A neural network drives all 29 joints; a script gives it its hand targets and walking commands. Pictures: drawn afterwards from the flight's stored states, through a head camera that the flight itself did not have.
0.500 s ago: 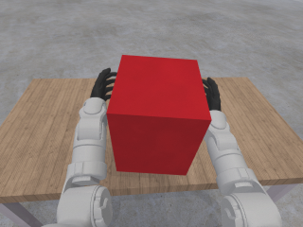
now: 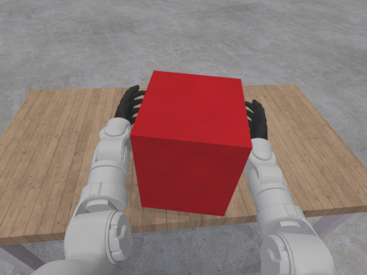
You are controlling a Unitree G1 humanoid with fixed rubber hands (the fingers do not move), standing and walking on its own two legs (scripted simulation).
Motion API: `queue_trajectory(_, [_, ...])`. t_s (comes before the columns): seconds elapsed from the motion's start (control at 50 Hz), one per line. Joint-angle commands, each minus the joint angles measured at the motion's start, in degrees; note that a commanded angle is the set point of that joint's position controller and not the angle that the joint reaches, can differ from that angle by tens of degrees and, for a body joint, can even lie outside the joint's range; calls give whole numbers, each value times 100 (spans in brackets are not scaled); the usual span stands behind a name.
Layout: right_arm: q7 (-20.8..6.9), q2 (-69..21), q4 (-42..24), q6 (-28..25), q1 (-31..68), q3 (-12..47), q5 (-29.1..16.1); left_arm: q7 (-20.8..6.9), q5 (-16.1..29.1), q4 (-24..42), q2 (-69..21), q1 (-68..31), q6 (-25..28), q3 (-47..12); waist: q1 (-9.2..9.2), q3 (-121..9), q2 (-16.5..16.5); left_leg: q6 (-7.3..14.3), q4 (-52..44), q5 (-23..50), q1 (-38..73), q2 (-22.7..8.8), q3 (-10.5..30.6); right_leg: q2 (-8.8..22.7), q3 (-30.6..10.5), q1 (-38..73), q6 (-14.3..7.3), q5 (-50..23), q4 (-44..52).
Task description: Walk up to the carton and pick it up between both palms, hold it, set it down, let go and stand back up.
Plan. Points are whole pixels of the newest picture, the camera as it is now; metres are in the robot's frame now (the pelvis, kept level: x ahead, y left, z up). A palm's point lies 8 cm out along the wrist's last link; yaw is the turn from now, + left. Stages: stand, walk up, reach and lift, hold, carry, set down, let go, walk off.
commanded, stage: set down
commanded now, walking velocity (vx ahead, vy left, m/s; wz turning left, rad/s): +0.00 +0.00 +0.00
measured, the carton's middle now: (189, 145) +0.37 -0.04 +0.09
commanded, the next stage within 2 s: none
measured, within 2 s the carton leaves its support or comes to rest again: rests again in 1.08 s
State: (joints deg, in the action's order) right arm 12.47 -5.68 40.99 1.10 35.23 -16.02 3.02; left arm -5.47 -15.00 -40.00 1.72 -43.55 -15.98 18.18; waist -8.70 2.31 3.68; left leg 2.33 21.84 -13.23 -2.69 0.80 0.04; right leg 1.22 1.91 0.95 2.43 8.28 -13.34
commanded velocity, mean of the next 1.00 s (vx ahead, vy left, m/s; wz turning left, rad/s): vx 0.00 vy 0.00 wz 0.00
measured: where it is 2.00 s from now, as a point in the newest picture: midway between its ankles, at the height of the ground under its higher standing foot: outside the picture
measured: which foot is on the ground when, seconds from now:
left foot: down 0.00-1.00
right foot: down 0.00-1.00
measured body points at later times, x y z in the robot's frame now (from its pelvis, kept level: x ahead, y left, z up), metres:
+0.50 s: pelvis +0.01 +0.00 +0.00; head +0.01 +0.04 +0.45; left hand +0.45 +0.09 +0.11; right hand +0.36 -0.20 +0.10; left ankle -0.01 +0.09 -0.75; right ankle +0.00 -0.15 -0.75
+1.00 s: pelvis +0.01 +0.00 +0.00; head +0.02 +0.03 +0.45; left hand +0.45 +0.09 +0.10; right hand +0.36 -0.20 +0.08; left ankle -0.01 +0.09 -0.75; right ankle +0.00 -0.15 -0.75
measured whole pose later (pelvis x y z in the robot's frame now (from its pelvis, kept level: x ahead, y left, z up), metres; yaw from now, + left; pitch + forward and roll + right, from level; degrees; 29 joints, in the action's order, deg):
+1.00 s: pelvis +0.01 +0.00 +0.00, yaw -1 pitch +1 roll -2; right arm 13.0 -9.0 44.3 -7.3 32.3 -21.4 9.7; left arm -6.8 -14.2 -49.4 3.1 -44.3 -6.4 17.6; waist -8.3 0.2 2.6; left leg 2.0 23.6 -14.2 -10.0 -0.2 -1.1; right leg 0.6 2.1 -6.2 2.1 8.4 -14.2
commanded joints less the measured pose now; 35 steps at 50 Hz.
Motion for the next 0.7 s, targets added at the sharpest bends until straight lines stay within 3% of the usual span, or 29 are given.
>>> queue_trajectory(0.0, [-671,-2886,-1249,-410,4305,2123,101,-856,374,348,-3096,-3864,370,-1920,-35,-2600,-581,-555,-286,2304,693,35,-320,-355,508,594,-57,-1932,-130])
queue_trajectory(0.02, [-687,-2830,-1168,-402,4315,2057,133,-864,316,146,-3060,-3790,349,-1840,17,-2465,-632,-559,-291,2243,590,41,-302,-327,454,554,-68,-1845,-129])
queue_trajectory(0.04, [-663,-2790,-1095,-408,4141,1973,171,-882,313,121,-3057,-3707,338,-1814,-86,-2391,-623,-567,-328,2197,658,14,-287,-330,477,574,-58,-1853,-88])
queue_trajectory(0.06, [-679,-2763,-976,-376,4128,1866,283,-895,251,-44,-3013,-3647,346,-1689,-19,-2330,-595,-552,-362,2175,620,23,-308,-333,479,561,-76,-1739,-78])
queue_trajectory(0.12, [-681,-2822,-1005,-508,4266,1745,344,-879,368,76,-3078,-4121,508,-1925,-164,-2826,-789,-621,-281,2309,857,-17,-292,-345,526,272,-116,-1640,-48])
queue_trajectory(0.16, [-712,-2888,-1042,-550,4295,1860,299,-822,375,-73,-3066,-3935,556,-1838,-10,-2844,-847,-679,-167,2728,811,-4,-296,-363,519,350,-92,-1851,-124])
queue_trajectory(0.18, [-698,-2905,-1093,-544,4313,1813,337,-819,364,-53,-3131,-3946,571,-1873,-46,-2940,-844,-677,-132,2755,879,-27,-261,-377,518,261,-87,-1765,-113])
queue_trajectory(0.2, [-675,-2944,-1168,-605,4201,2009,368,-812,354,6,-3159,-3688,589,-1917,10,-3029,-774,-671,-83,3003,880,-2,-317,-355,479,468,-103,-2189,-194])
queue_trajectory(0.22, [-664,-2854,-1051,-580,4336,1853,309,-827,369,-108,-3102,-3845,588,-1912,-93,-2808,-775,-695,-93,3002,932,-54,-237,-380,526,232,-95,-1936,-146])
queue_trajectory(0.26, [-691,-2772,-878,-490,4184,1627,413,-890,318,-299,-3012,-3777,542,-1686,-93,-2503,-680,-645,-207,2621,803,-60,-268,-388,513,259,-109,-1684,-79])
queue_trajectory(0.32, [-690,-2896,-885,-607,4179,1644,439,-863,356,-50,-3187,-4013,681,-1918,-185,-2980,-899,-765,-10,3199,1089,-108,-212,-407,540,21,-126,-1877,-166])
queue_trajectory(0.36, [-711,-2903,-1010,-666,4094,1773,471,-839,375,-153,-3206,-3695,686,-1883,-78,-2981,-833,-781,81,3478,1161,-118,-190,-430,553,46,-123,-2002,-214])
queue_trajectory(0.4, [-693,-2819,-866,-581,3927,1658,455,-895,220,-355,-2994,-3692,637,-1647,-52,-2608,-794,-708,-42,3041,922,-73,-300,-375,486,181,-116,-1939,-142])
queue_trajectory(0.44, [-679,-2946,-925,-677,3933,1621,517,-887,330,-261,-3156,-3735,712,-1831,-180,-2979,-847,-775,8,3221,957,-81,-274,-409,551,125,-88,-2056,-204])
queue_trajectory(0.46, [-675,-2996,-976,-684,3931,1715,516,-876,321,-237,-3090,-3655,770,-1790,-47,-3072,-730,-709,25,3189,877,-70,-303,-387,454,246,-81,-2218,-259])
queue_trajectory(0.48, [-629,-2951,-913,-737,3827,1762,497,-874,337,-209,-3124,-3402,753,-1844,-170,-3020,-726,-715,63,3452,948,-104,-251,-386,495,210,-84,-2448,-248])
queue_trajectory(0.54, [-689,-2923,-1000,-812,3930,1863,459,-848,317,-262,-3080,-3539,806,-1836,-22,-2981,-909,-789,116,3642,893,-86,-247,-411,452,245,-103,-2397,-346])
queue_trajectory(0.56, [-665,-3000,-1049,-831,3848,1880,454,-851,307,-204,-3135,-3435,813,-1808,28,-3068,-845,-772,131,3592,891,-80,-279,-415,475,216,-83,-2424,-295])
queue_trajectory(0.58, [-665,-2946,-861,-776,3810,1756,492,-862,237,-337,-3015,-3526,813,-1775,-44,-2807,-840,-758,85,3370,768,-65,-255,-384,419,185,-79,-2286,-280])
queue_trajectory(0.6, [-651,-3044,-991,-809,3760,1915,525,-878,306,-283,-3024,-3458,837,-1831,50,-2987,-719,-719,93,3399,704,-45,-337,-362,411,376,-79,-2513,-338])
queue_trajectory(0.62, [-639,-3090,-991,-838,3656,1922,528,-845,289,-27,-3067,-3438,899,-1833,-50,-3152,-808,-713,106,3495,704,-46,-290,-383,410,353,-94,-2646,-348])
queue_trajectory(0.68, [-634,-3091,-908,-986,3805,1909,577,-838,341,-181,-3118,-3592,988,-1956,-19,-3283,-948,-787,211,3652,812,-67,-296,-369,393,214,-75,-2728,-411])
